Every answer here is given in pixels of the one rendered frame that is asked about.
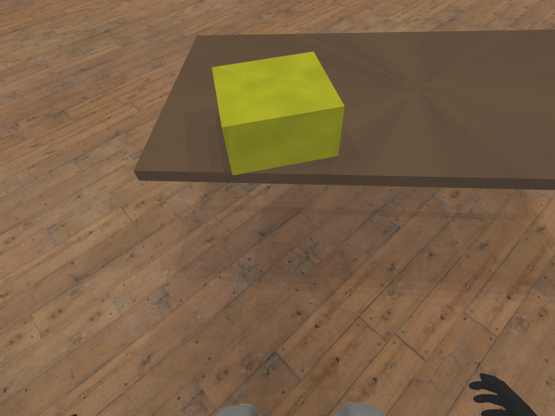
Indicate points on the carton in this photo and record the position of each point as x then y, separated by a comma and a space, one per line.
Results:
277, 112

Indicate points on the table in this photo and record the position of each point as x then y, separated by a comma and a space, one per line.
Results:
456, 109

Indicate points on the right robot hand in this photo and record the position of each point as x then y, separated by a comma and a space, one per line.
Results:
513, 404

